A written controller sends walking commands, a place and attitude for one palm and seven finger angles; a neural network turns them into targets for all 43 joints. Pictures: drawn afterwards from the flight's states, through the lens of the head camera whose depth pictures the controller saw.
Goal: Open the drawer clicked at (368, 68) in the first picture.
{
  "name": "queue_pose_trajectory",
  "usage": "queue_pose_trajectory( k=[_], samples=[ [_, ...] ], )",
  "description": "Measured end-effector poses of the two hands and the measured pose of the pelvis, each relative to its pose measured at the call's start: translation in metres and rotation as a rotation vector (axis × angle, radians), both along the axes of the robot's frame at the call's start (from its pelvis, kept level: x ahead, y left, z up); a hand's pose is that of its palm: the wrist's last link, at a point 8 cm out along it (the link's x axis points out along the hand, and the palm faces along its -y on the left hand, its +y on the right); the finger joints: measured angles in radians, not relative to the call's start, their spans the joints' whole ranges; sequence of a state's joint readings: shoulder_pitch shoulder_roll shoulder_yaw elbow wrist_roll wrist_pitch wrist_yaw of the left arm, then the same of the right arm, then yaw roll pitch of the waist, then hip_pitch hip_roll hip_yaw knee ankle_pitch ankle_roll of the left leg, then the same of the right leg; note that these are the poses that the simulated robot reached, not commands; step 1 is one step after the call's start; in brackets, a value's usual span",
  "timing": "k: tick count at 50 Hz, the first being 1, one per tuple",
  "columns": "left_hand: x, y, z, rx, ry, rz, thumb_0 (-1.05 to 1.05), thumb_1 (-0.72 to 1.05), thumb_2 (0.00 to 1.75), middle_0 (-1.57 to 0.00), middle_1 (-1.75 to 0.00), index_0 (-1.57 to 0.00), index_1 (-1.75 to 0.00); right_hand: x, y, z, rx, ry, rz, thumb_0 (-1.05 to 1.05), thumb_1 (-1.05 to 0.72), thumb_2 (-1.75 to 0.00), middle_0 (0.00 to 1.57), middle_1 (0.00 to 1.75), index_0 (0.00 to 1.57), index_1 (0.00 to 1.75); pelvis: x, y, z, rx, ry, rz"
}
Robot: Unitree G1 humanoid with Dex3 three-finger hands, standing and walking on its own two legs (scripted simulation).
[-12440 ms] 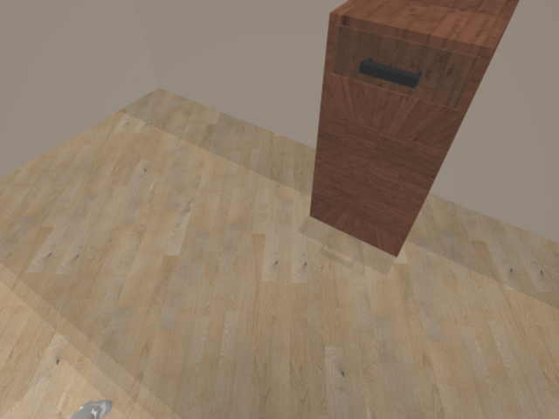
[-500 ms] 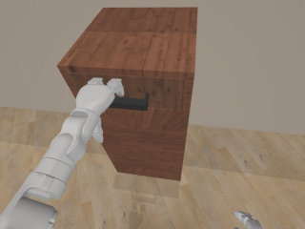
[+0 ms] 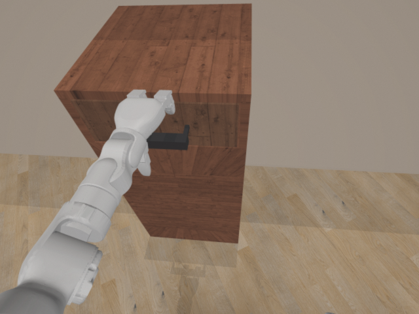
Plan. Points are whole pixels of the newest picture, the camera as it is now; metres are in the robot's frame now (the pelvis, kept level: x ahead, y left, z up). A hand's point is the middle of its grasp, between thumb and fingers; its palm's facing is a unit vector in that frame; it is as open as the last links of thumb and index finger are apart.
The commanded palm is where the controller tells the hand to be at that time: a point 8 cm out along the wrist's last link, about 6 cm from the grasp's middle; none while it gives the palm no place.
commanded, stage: move the hooked fingers above the handle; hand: left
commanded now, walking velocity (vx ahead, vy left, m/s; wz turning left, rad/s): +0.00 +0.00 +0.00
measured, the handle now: (155, 133) +0.50 +0.14 +0.04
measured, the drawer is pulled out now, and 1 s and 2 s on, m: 0.00 0.00 0.00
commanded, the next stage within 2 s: none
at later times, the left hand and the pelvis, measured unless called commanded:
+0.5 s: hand (138, 131) +0.45 +0.15 +0.11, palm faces +0.02 -0.02 -1.00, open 13.9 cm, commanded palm +0.42 +0.16 +0.16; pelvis -0.01 +0.01 +0.00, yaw +0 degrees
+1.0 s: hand (138, 127) +0.46 +0.15 +0.11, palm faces -0.01 -0.03 -1.00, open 13.7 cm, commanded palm +0.43 +0.16 +0.16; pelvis +0.00 +0.01 +0.00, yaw +0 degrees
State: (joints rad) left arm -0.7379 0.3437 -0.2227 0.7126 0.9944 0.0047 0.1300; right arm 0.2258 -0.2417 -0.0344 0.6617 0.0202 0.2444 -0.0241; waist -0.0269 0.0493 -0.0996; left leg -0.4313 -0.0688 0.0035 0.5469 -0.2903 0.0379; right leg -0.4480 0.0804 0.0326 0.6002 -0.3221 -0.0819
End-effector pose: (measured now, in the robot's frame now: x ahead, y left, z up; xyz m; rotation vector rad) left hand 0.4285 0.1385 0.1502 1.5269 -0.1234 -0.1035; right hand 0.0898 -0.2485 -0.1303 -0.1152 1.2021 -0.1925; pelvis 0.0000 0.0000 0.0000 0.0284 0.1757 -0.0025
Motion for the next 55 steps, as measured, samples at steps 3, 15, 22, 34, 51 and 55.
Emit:
queue_pose_trajectory(
  k=[3, 15, 22, 34, 51, 55],
  samples=[
    [0.003, 0.007, 0.002, 0.014, -0.006, 0.036, 0.0, -0.49, 0.31, -0.32, -1.2, -0.32, -1.2, -0.011, -0.001, -0.001, 0.001, 0.018, -0.021, 0.0, -0.91, -0.9, 0.2, 0.3, 0.2, 0.3, -0.001, 0.001, 0.0, 0.0, 0.001, -0.006],
    [-0.01, 0.007, 0.001, 0.008, 0.027, -0.007, 0.0, -0.49, 0.31, -0.32, -1.2, -0.31, -1.2, -0.022, -0.001, 0.002, -0.013, 0.018, -0.026, 0.0, -0.91, -0.9, 0.2, 0.3, 0.2, 0.3, -0.006, 0.005, 0.002, -0.006, -0.021, 0.005],
    [-0.007, 0.011, 0.008, 0.011, -0.018, 0.021, 0.0, -0.49, 0.31, -0.32, -1.2, -0.32, -1.2, -0.01, 0.004, 0.005, -0.011, -0.031, -0.017, 0.0, -0.91, -0.9, 0.2, 0.3, 0.2, 0.3, -0.009, 0.007, 0.001, -0.006, -0.019, 0.002],
    [-0.009, 0.012, 0.005, 0.011, 0.04, -0.002, 0.0, -0.49, 0.31, -0.32, -1.2, -0.31, -1.2, -0.006, 0.009, 0.007, -0.011, -0.033, -0.002, 0.0, -0.91, -0.9, 0.2, 0.3, 0.2, 0.3, -0.007, 0.01, 0.002, -0.01, -0.022, 0.011],
    [0.008, 0.018, 0.01, 0.014, 0.03, 0.063, 0.0, -0.49, 0.31, -0.32, -1.2, -0.33, -1.22, -0.019, 0.01, 0.003, -0.007, 0.016, -0.029, 0.0, -0.91, -0.9, 0.2, 0.3, 0.2, 0.3, -0.003, 0.011, 0.002, -0.012, -0.007, 0.002],
    [0.003, 0.013, 0.003, 0.005, 0.059, 0.015, 0.0, -0.49, 0.31, -0.32, -1.2, -0.32, -1.21, -0.018, 0.007, 0.004, -0.015, 0.018, -0.027, 0.0, -0.91, -0.9, 0.2, 0.3, 0.2, 0.3, -0.002, 0.011, 0.002, -0.012, -0.01, 0.003]
  ],
)
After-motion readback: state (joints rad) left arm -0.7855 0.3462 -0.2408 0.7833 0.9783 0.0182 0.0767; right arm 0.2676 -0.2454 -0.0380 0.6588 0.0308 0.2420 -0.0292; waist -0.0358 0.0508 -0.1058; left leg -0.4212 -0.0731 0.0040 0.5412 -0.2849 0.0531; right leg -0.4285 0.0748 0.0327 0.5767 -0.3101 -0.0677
